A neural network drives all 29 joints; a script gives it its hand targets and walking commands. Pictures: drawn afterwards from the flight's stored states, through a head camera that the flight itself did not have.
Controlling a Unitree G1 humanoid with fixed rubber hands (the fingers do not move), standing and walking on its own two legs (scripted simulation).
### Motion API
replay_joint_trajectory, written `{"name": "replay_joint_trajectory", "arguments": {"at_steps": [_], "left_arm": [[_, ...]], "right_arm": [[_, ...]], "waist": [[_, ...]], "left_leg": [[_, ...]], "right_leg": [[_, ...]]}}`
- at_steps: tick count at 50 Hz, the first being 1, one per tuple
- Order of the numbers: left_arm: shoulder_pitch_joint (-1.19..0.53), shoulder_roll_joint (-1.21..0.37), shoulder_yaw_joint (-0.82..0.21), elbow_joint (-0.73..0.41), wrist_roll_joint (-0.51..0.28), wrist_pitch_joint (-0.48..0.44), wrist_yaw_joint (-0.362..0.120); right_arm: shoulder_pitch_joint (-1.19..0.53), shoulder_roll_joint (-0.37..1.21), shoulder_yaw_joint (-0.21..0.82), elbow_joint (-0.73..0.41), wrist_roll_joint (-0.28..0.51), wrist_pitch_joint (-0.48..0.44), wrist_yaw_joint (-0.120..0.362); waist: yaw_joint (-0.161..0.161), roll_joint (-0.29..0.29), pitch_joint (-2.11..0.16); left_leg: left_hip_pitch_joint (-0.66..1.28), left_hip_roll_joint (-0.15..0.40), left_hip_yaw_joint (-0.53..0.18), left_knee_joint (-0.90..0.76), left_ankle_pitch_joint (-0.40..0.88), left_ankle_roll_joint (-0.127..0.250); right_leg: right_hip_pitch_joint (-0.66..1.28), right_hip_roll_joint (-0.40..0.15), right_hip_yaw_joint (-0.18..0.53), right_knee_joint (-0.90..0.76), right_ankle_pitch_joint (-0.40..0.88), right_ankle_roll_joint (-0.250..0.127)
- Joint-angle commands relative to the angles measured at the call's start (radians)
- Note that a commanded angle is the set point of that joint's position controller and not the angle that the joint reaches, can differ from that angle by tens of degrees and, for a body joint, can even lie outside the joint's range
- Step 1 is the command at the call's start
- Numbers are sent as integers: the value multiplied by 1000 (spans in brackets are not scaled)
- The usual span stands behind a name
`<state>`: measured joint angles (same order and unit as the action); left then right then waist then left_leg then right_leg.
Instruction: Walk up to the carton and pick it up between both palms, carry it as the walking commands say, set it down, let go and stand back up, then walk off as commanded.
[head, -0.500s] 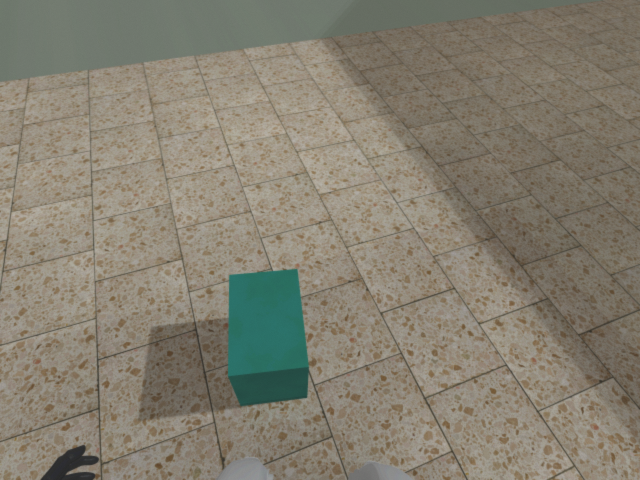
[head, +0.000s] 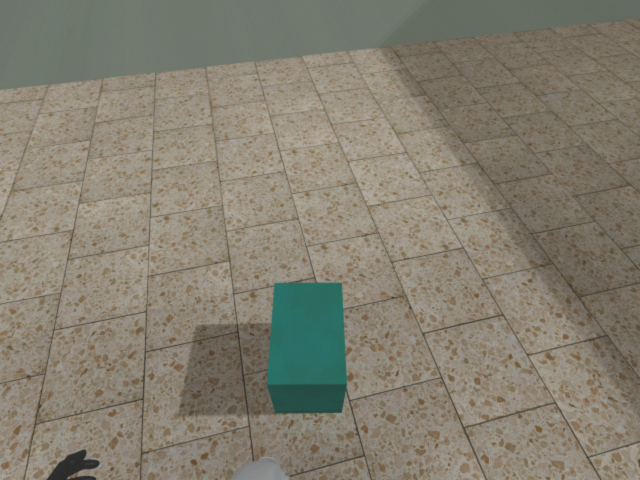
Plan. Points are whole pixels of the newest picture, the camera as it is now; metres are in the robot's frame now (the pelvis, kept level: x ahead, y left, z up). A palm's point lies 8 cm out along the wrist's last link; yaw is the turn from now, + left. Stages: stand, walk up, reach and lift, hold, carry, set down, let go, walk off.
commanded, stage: walk up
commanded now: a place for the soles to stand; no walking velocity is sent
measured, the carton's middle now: (308, 348) +0.54 +0.03 -0.62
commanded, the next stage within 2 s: none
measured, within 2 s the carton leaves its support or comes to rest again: neither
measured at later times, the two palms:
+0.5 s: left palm out of the picture +0.12 +0.32 -0.08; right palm out of the picture +0.13 -0.32 -0.09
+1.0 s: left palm out of the picture +0.13 +0.31 -0.08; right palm out of the picture +0.13 -0.33 -0.08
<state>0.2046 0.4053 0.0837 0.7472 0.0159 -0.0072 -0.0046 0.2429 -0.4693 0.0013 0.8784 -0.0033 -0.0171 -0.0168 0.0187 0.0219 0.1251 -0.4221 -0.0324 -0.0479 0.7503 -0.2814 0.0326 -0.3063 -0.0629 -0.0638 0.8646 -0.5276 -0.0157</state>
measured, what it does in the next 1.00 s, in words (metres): stands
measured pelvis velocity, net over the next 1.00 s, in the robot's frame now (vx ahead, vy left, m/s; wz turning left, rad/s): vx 0.03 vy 0.00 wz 0.00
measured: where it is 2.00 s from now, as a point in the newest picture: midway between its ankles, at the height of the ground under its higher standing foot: outside the picture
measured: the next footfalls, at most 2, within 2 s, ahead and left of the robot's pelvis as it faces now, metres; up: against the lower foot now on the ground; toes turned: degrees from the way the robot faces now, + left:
none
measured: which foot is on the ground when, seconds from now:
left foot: down 0.00-1.00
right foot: down 0.00-1.00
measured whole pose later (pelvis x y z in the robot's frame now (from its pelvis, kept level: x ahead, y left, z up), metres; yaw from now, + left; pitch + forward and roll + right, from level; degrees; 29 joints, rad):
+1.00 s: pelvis +0.03 +0.00 +0.00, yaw +0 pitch -1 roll -1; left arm 0.21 0.41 0.06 0.78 0.02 -0.01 0.00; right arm 0.14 -0.47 0.00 0.90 0.00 -0.01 0.01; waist 0.00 0.01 0.07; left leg -0.42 -0.01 -0.06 0.75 -0.31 0.03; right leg -0.27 -0.03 -0.04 0.73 -0.45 0.01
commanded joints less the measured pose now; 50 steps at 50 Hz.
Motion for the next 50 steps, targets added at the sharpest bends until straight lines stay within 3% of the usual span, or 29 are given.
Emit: {"name": "replay_joint_trajectory", "arguments": {"at_steps": [1,2,4,5,6,8,9,11,12,15,19,20,22,26,29,30,32,34,35,36,39,40,41,42,44,45,46,48,50], "left_arm": [[89,212,34,55,1,-37,24],[70,275,43,44,6,-47,29],[-54,309,41,17,6,-49,30],[-81,287,24,18,8,-52,29],[-79,264,16,22,5,-50,27],[-36,211,3,33,-11,-42,24],[1,210,7,53,-19,-37,23],[35,203,2,80,-17,-42,25],[57,207,13,80,-8,-49,24],[-12,251,13,60,-4,-52,25],[-33,257,14,38,-10,-54,28],[-33,244,11,34,-12,-53,32],[-27,245,8,31,-14,-48,33],[-39,244,14,32,-14,-45,33],[-49,235,8,35,-16,-43,31],[-42,227,6,34,-18,-41,30],[-27,202,4,37,-16,-38,30],[8,206,-1,54,-7,-43,31],[-11,229,4,47,-4,-47,29],[-34,245,12,47,3,-50,27],[-59,265,11,30,-5,-52,31],[-25,244,19,12,7,-51,22],[-39,251,22,15,11,-45,15],[-54,232,17,4,7,-42,11],[-36,192,13,19,7,-35,9],[13,192,11,27,9,-41,13],[36,185,12,46,4,-45,14],[67,212,27,52,13,-61,10],[82,320,48,42,26,-69,16]], "right_arm": [[-155,-156,-72,-93,-33,0,5],[-136,-155,-73,-85,-28,6,13],[-95,-181,-95,-44,-35,6,22],[-88,-158,-95,-41,-32,-1,27],[-58,-169,-100,-34,-31,-6,29],[-108,-201,-95,-51,-25,-20,30],[-129,-211,-88,-48,-30,-19,29],[-172,-192,-82,-46,-25,-14,25],[-181,-180,-76,-54,-17,-12,26],[-173,-160,-74,-54,-14,-13,28],[-143,-160,-78,-52,-3,-15,26],[-159,-157,-75,-50,-11,-16,24],[-161,-167,-75,-49,-2,-8,27],[-162,-164,-74,-34,-7,-4,27],[-172,-185,-79,-38,-17,-7,31],[-185,-197,-82,-54,-17,-8,34],[-185,-185,-70,-43,-19,-9,31],[-215,-175,-70,-46,-20,-6,29],[-196,-163,-67,-47,-6,-4,33],[-197,-157,-67,-55,-6,-3,34],[-154,-157,-72,-38,-7,-4,36],[-102,-159,-65,-20,-11,-18,32],[-105,-185,-73,-18,-19,-26,33],[-99,-199,-77,-24,-24,-28,35],[-93,-219,-80,-9,-31,-32,34],[-107,-237,-91,-6,-26,-30,34],[-108,-223,-78,-11,-27,-36,31],[-159,-176,-60,-23,-19,-32,37],[-193,-122,-51,-45,-19,-31,31]], "waist": [[27,-3,-101],[16,-66,-93],[-34,-65,-67],[-65,-22,-91],[-74,-7,-112],[-28,123,-153],[-11,109,-163],[9,93,-144],[18,75,-151],[-8,-16,-148],[-26,-62,-245],[-16,-21,-240],[-16,-63,-250],[-25,-42,-212],[-21,-10,-209],[-16,43,-203],[-7,44,-213],[7,34,-197],[-13,-55,-201],[-22,-79,-177],[-42,-67,-192],[-15,-99,-259],[-27,-83,-239],[-28,-37,-190],[-27,43,-142],[-17,95,-145],[-4,86,-151],[30,44,-195],[42,-199,-145]], "left_leg": [[-110,126,-230,-187,-205,92],[-132,74,-165,-70,-194,46],[-10,16,-35,13,-154,18],[79,40,-45,-61,-112,17],[134,61,-103,-158,-83,37],[127,186,-355,-302,-85,114],[84,207,-412,-354,-133,143],[46,201,-380,-320,-71,141],[11,177,-310,-289,-39,110],[46,96,-184,-190,95,46],[166,105,-136,-118,327,56],[150,114,-143,-107,396,69],[148,114,-149,-99,337,71],[128,91,-144,-113,247,68],[125,138,-209,-206,169,87],[121,142,-230,-221,154,95],[95,182,-298,-267,101,123],[55,153,-237,-230,72,84],[59,120,-205,-189,87,63],[63,101,-166,-145,127,49],[131,72,-96,-109,225,38],[131,68,-123,-130,45,57],[126,71,-155,-171,-109,62],[106,106,-260,-226,-195,78],[142,218,-452,-379,-296,145],[172,240,-469,-375,-263,174],[148,234,-460,-342,-159,166],[32,145,-267,-219,-22,88],[-191,-8,-30,45,-86,-2]], "right_leg": [[77,-57,152,-358,-11,-27],[56,-160,342,-463,-112,-71],[-74,-250,398,-485,-123,-153],[-104,-226,334,-411,-19,-147],[-118,-147,203,-328,17,-91],[-84,1,49,-174,34,-19],[-38,37,50,-144,5,-11],[16,20,64,-228,43,-13],[68,5,84,-280,98,-22],[62,-87,178,-355,163,-67],[76,-85,121,-291,370,-51],[87,-82,123,-263,412,-48],[55,-80,122,-277,335,-52],[30,-100,164,-296,252,-65],[30,-48,108,-248,214,-42],[25,-38,91,-238,177,-39],[61,4,82,-219,122,-37],[72,-35,110,-292,139,-45],[73,-57,143,-341,156,-55],[50,-91,189,-368,184,-76],[38,-132,197,-335,325,-91],[75,-102,176,-328,126,-88],[37,-74,149,-308,-19,-80],[-29,-46,132,-264,-82,-73],[-110,40,55,-135,-51,-36],[-115,46,58,-160,-18,-34],[-61,37,74,-219,7,-31],[81,-18,141,-355,39,-61],[206,-229,439,-528,31,-166]]}}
